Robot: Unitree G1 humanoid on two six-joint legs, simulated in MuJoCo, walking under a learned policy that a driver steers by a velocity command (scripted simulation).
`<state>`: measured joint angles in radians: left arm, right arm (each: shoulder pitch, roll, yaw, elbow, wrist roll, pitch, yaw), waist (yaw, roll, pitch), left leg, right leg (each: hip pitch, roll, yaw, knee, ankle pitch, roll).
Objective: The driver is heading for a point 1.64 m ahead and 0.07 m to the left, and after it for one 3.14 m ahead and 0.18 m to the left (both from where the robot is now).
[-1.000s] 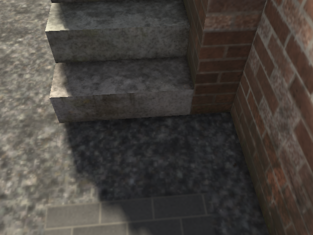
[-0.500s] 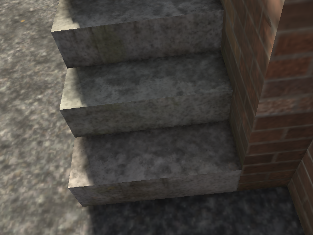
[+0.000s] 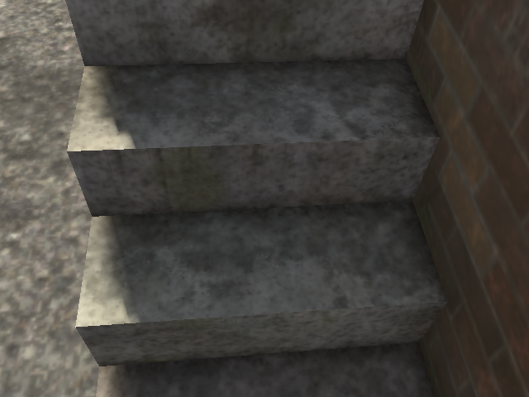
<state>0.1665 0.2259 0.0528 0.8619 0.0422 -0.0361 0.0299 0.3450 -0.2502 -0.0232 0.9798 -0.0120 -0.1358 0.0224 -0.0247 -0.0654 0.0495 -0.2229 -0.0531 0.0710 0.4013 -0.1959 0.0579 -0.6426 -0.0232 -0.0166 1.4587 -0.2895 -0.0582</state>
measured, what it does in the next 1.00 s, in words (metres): climbs: right foot 0.19 m higher, then left foot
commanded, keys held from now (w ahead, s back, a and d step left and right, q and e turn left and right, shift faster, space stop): shift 1.00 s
